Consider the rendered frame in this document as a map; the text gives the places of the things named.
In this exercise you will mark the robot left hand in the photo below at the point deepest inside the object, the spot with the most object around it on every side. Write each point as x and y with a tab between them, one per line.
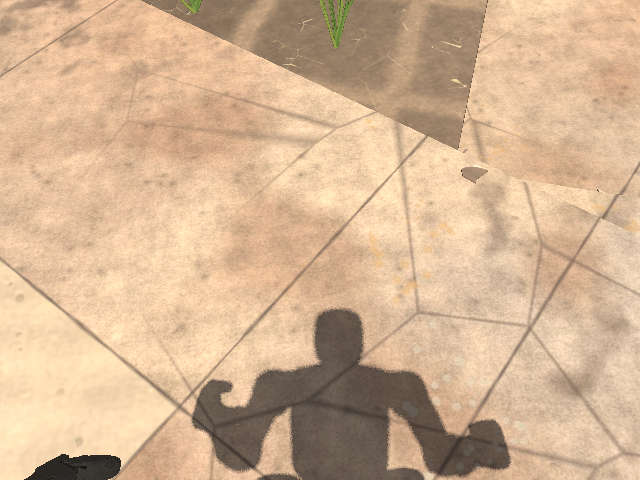
93	467

